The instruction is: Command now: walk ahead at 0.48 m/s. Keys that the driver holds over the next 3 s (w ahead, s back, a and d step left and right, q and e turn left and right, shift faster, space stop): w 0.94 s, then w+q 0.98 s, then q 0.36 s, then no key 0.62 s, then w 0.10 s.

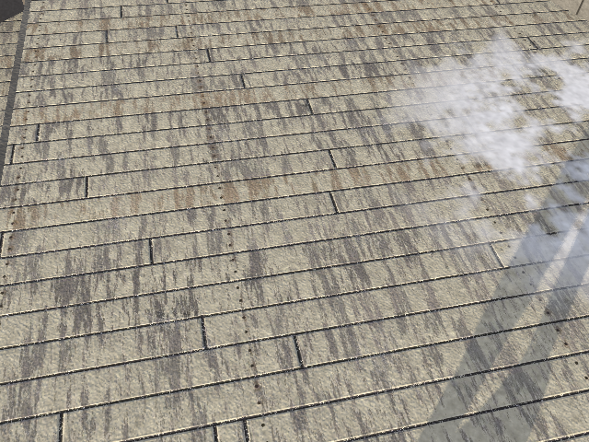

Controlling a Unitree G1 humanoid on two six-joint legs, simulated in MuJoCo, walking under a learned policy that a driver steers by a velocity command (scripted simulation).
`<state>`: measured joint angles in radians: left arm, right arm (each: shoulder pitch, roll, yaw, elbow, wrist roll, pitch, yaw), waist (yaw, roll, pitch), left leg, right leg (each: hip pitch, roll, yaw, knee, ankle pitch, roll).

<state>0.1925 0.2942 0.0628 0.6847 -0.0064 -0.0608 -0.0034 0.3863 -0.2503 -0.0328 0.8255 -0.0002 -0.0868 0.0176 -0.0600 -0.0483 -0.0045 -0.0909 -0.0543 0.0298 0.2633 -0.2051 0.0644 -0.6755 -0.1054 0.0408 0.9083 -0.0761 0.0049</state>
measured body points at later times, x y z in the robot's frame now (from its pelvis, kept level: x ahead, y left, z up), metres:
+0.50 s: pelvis +0.29 -0.06 +0.00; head +0.31 -0.06 +0.45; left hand +0.35 +0.22 -0.12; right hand +0.43 -0.33 -0.11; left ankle +0.36 +0.11 -0.67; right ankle +0.29 -0.14 -0.75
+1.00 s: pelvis +0.57 +0.02 +0.00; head +0.59 +0.03 +0.45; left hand +0.70 +0.29 -0.12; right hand +0.64 -0.26 -0.12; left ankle +0.58 +0.10 -0.75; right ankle +0.60 -0.15 -0.67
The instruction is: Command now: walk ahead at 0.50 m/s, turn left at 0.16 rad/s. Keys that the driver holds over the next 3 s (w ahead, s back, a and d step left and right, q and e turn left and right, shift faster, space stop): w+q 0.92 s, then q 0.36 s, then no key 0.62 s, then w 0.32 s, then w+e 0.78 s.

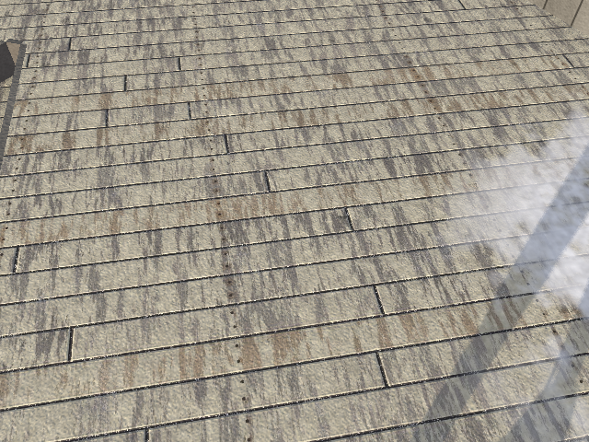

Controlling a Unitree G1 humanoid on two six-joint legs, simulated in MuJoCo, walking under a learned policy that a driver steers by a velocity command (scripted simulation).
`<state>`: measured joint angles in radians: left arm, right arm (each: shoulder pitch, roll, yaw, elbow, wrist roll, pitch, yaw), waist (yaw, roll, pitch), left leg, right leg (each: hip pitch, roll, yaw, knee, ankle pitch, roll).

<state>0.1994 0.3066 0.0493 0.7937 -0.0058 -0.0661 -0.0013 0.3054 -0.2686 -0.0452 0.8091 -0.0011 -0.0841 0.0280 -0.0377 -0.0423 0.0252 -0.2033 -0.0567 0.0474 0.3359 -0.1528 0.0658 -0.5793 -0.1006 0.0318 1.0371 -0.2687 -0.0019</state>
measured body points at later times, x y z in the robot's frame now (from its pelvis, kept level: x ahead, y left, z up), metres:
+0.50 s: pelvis +0.26 -0.05 +0.00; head +0.29 -0.05 +0.45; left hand +0.29 +0.24 -0.11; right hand +0.44 -0.30 -0.12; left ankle +0.26 +0.11 -0.66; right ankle +0.29 -0.15 -0.75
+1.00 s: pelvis +0.49 +0.10 +0.00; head +0.52 +0.13 +0.44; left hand +0.49 +0.42 -0.11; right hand +0.72 -0.09 -0.10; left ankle +0.48 +0.17 -0.75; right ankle +0.60 -0.04 -0.67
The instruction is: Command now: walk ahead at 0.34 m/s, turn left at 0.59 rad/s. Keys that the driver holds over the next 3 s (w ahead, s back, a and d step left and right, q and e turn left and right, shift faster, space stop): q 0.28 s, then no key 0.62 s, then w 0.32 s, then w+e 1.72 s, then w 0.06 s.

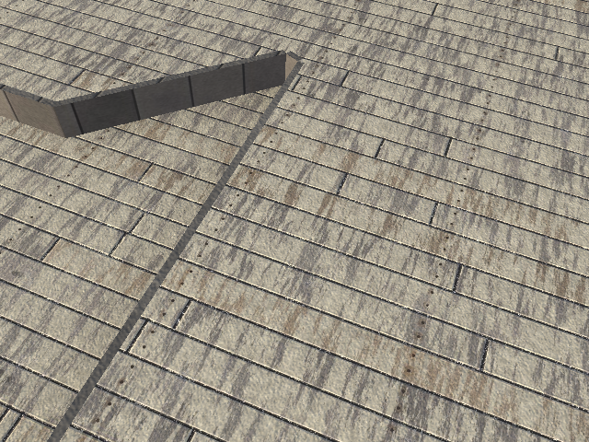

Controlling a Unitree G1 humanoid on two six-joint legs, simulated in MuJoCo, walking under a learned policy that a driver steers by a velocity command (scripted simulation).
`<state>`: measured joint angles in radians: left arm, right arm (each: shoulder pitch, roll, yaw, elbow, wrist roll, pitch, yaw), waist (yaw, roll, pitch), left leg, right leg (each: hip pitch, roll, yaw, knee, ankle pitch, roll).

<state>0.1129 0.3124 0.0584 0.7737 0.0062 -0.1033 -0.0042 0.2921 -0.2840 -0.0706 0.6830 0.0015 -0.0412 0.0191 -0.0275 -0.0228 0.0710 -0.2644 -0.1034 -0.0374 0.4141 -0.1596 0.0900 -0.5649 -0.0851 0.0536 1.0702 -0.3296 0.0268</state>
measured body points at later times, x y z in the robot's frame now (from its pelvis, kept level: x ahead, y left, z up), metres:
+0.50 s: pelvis +0.16 -0.04 +0.00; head +0.20 -0.03 +0.44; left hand +0.24 +0.26 -0.11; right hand +0.37 -0.28 -0.11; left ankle +0.11 +0.10 -0.69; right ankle +0.26 -0.12 -0.74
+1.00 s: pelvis +0.20 +0.01 -0.01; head +0.19 +0.01 +0.44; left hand +0.20 +0.30 -0.14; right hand +0.37 -0.20 -0.12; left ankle +0.13 +0.10 -0.74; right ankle +0.26 -0.12 -0.74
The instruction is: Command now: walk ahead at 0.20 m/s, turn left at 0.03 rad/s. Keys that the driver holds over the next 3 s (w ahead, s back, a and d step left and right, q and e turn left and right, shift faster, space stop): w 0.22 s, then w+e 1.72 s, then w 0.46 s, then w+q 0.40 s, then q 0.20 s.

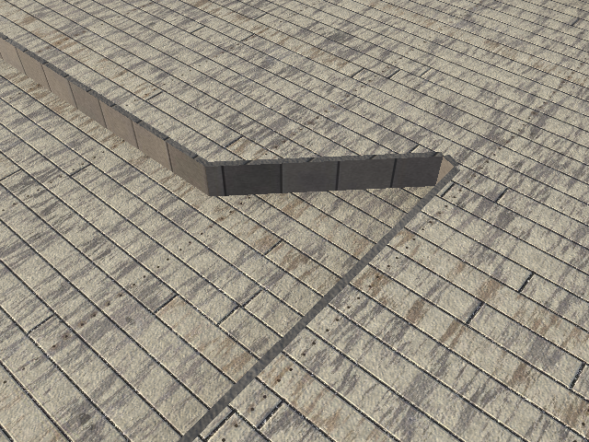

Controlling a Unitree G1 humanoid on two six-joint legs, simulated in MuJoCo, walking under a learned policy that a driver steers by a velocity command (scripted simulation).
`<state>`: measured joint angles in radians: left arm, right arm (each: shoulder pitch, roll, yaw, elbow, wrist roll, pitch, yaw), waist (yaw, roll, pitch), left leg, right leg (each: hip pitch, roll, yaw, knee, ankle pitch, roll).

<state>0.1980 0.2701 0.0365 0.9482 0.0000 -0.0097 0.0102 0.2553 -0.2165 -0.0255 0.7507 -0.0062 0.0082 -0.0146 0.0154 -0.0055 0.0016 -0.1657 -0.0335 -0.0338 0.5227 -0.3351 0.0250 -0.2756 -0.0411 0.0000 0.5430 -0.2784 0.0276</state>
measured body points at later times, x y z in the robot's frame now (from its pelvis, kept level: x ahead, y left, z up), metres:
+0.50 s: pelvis +0.19 -0.04 +0.01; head +0.21 -0.06 +0.46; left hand +0.15 +0.23 -0.12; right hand +0.41 -0.29 -0.07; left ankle +0.37 +0.11 -0.69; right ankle +0.07 -0.13 -0.73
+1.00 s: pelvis +0.46 -0.04 +0.01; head +0.47 -0.07 +0.46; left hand +0.73 +0.12 -0.08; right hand +0.38 -0.32 -0.13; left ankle +0.43 +0.09 -0.73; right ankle +0.56 -0.25 -0.68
